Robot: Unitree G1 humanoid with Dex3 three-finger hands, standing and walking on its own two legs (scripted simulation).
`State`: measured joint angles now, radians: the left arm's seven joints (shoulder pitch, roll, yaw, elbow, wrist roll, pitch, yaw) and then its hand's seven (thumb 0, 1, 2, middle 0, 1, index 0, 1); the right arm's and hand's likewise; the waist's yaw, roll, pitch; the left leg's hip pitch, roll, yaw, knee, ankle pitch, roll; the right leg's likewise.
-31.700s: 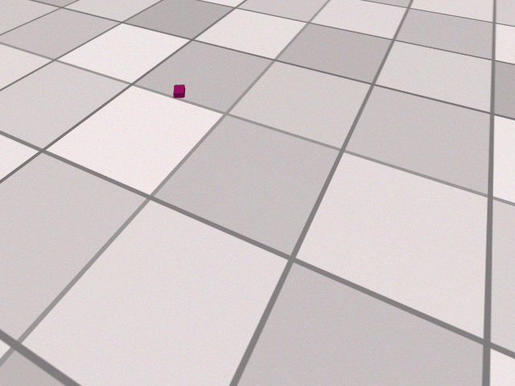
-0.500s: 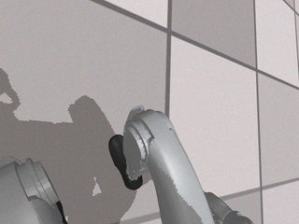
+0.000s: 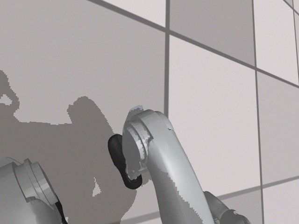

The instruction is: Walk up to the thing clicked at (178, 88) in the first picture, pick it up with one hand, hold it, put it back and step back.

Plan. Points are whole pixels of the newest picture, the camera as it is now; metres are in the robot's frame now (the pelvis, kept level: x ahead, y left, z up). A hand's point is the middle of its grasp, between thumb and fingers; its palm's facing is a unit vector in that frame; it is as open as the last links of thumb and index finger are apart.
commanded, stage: open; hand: left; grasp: from above
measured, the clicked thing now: out of the picture +0.48 +0.35 -0.29
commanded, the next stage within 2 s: withdraw in 0.46 s
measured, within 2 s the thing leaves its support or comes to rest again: neither
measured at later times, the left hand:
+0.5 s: hand out of the picture +0.47 +0.34 -0.25, palm faces -0.43 -0.17 -0.89, open 14.0 cm
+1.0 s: hand out of the picture +0.49 +0.37 -0.13, palm faces -0.33 -0.09 -0.94, open 14.0 cm
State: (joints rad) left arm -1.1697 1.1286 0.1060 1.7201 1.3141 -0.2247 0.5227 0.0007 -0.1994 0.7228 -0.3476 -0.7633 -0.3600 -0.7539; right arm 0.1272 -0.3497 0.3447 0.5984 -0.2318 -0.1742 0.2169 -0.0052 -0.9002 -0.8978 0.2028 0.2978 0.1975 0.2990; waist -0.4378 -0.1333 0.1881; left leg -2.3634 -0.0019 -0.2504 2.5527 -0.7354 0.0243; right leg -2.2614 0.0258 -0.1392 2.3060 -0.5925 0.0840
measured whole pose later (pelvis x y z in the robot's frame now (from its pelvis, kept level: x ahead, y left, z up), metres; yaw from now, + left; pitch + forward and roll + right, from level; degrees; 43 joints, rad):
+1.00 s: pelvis +0.01 +0.00 +0.02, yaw +4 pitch +35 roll -14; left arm -1.03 0.89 0.06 1.27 1.22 -0.11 0.28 0.00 -0.52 1.02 -0.09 -1.03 -0.09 -1.04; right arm 0.20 -0.32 0.16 0.63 -0.14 -0.06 0.23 0.00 -0.91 -0.90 0.20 0.30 0.20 0.30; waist -0.31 0.00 -0.01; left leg -2.35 -0.01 -0.18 2.45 -0.73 0.03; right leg -2.26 -0.01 -0.09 2.26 -0.63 0.06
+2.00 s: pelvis +0.00 -0.01 +0.11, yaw +9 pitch +37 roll -9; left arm -0.66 0.62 0.09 0.80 0.74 0.02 0.01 0.00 0.48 0.88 -0.22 -0.43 -0.21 -0.43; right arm 0.22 -0.29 0.02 0.60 -0.03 0.07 0.11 0.00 -0.91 -0.90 0.20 0.30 0.20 0.30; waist -0.16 0.07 -0.16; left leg -2.11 -0.01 -0.10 2.16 -0.70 0.02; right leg -2.07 -0.03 -0.03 2.04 -0.62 0.06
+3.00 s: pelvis +0.09 +0.00 +0.41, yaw +15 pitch +12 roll -3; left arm 0.51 0.22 0.04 -0.15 -0.07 0.46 0.04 0.01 0.90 0.90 -0.20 -0.30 -0.20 -0.30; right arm 0.30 -0.22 0.04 0.51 0.02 -0.20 -0.19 0.01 -0.91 -0.90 0.20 0.30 0.20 0.30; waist -0.05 0.06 -0.19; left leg -0.72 0.03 -0.06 1.03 -0.51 0.00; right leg -0.69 -0.02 -0.06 0.93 -0.44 0.03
